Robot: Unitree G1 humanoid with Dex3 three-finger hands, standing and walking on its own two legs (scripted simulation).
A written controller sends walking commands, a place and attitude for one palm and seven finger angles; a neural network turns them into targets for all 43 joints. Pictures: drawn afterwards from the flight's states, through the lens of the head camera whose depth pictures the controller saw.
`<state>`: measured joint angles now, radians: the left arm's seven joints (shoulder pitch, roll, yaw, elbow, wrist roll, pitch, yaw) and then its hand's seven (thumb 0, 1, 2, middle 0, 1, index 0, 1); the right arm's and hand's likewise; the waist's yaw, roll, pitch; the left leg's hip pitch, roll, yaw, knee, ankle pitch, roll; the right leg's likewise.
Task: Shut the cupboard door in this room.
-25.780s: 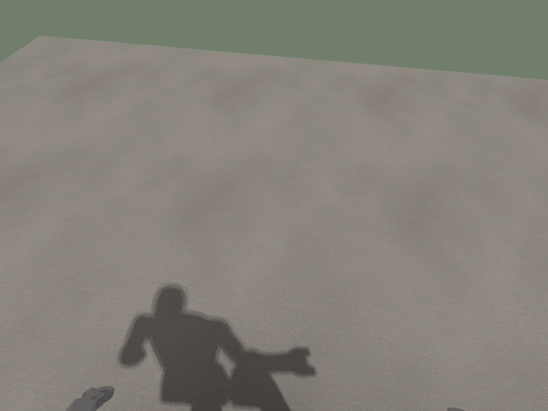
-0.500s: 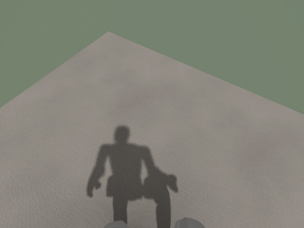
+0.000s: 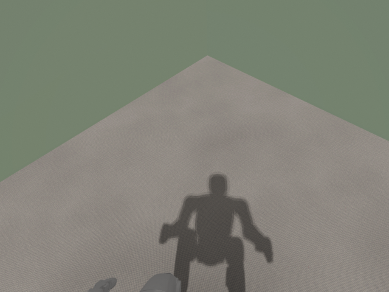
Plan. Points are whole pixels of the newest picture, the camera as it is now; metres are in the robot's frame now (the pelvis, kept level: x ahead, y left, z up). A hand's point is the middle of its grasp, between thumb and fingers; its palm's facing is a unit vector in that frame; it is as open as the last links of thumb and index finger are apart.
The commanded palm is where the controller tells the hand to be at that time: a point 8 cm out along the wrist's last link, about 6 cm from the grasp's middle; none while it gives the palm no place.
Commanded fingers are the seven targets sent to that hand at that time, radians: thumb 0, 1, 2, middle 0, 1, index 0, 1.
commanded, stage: walk to a spot facing it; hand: left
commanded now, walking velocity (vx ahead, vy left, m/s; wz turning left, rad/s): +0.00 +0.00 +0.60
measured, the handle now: out of the picture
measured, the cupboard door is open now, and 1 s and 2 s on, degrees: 78 78 78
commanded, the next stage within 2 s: none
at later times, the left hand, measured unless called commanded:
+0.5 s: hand out of the picture -0.02 +0.29 -0.17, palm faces +0.33 -0.91 -0.26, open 7.4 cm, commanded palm none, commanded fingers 0.00 0.90 0.90 -0.20 -0.30 -0.20 -0.30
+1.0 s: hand out of the picture -0.06 +0.21 -0.14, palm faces +0.57 -0.78 -0.26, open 7.4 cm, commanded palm none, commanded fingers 0.00 0.90 0.90 -0.20 -0.30 -0.20 -0.30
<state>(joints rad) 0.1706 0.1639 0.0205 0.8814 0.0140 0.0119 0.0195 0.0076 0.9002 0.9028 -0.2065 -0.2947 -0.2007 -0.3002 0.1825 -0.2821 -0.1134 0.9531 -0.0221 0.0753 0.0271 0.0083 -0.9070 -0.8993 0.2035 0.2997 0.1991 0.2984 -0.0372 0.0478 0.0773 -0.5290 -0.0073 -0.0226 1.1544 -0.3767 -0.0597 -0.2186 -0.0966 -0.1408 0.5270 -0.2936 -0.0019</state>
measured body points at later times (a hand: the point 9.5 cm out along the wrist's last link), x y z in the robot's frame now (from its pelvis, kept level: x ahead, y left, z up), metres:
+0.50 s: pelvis -0.02 +0.05 +0.00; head +0.02 +0.09 +0.45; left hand -0.03 +0.34 -0.15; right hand +0.14 -0.16 -0.13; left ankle -0.04 +0.14 -0.74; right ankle +0.01 -0.11 -0.66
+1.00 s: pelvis -0.02 +0.01 +0.00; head +0.02 +0.00 +0.45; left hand -0.09 +0.26 -0.12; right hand +0.17 -0.20 -0.15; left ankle -0.13 +0.11 -0.65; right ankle +0.03 -0.09 -0.74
